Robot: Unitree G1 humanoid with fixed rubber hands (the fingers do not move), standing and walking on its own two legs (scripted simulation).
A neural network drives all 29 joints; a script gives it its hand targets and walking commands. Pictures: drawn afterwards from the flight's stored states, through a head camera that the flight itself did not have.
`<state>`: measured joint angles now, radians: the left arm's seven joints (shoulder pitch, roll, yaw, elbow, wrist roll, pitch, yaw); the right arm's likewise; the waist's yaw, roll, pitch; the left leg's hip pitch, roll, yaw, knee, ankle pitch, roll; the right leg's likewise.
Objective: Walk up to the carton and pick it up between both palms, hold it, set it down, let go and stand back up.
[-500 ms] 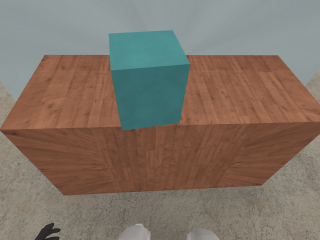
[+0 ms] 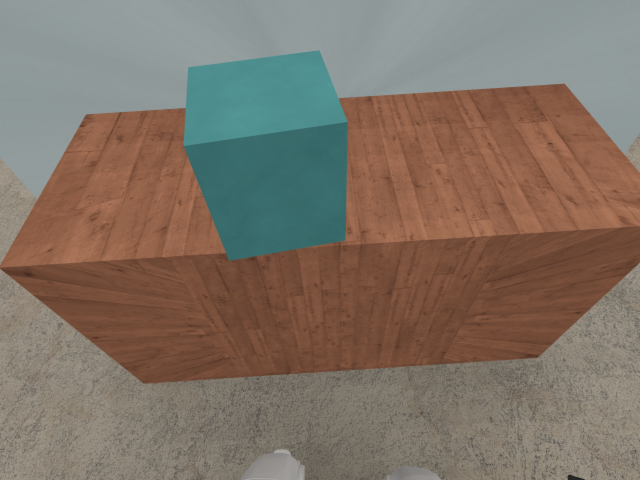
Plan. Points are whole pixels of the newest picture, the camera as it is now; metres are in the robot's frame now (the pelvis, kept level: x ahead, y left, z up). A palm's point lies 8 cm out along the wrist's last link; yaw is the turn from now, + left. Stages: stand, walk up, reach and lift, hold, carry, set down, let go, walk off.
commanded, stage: walk up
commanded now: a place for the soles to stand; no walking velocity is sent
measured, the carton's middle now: (272, 160) +0.59 +0.11 +0.05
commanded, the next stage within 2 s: none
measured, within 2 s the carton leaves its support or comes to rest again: neither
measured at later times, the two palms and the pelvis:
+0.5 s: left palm out of the picture +0.08 +0.32 -0.10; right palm out of the picture +0.07 -0.32 -0.09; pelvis -0.03 +0.00 +0.00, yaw +0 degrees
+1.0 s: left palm out of the picture +0.07 +0.32 -0.10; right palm out of the picture +0.07 -0.32 -0.09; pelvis -0.02 +0.00 +0.00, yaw +1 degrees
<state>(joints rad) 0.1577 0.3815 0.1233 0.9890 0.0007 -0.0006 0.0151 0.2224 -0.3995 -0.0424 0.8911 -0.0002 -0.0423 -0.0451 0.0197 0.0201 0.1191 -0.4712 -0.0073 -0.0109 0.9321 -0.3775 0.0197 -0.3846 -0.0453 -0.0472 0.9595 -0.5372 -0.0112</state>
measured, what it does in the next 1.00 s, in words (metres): stands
